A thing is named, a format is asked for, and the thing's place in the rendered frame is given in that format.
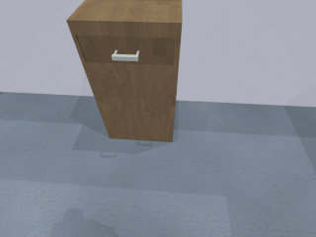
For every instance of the cabinet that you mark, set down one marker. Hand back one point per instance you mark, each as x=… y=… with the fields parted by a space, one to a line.
x=136 y=101

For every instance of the drawer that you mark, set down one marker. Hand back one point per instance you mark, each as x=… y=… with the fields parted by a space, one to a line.
x=152 y=50

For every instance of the handle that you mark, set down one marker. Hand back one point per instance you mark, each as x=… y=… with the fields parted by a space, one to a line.
x=125 y=57

